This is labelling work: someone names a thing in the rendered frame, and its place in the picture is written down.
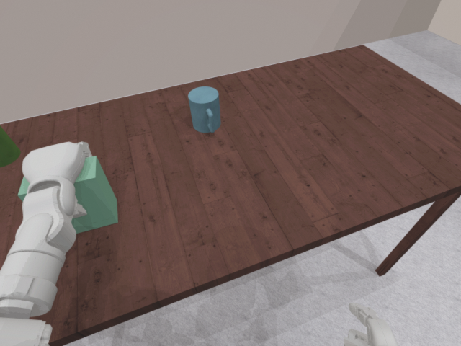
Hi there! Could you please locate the sponge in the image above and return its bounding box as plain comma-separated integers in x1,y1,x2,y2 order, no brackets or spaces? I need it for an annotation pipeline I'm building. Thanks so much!
18,156,118,234

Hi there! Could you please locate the left robot forearm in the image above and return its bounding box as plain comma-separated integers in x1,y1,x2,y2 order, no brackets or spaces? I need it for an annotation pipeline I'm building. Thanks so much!
0,176,76,319

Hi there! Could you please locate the left robot upper arm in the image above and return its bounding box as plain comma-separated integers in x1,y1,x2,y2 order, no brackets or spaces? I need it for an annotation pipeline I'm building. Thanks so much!
0,317,53,346

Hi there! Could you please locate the robot left hand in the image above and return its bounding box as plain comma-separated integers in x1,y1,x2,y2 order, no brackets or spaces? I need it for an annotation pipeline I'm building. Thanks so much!
22,141,92,218

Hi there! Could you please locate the table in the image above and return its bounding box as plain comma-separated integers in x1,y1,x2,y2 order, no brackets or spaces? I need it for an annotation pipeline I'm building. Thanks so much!
0,45,461,346

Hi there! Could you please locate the robot right hand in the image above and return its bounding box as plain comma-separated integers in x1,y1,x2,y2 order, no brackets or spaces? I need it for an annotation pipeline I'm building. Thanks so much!
344,303,398,346

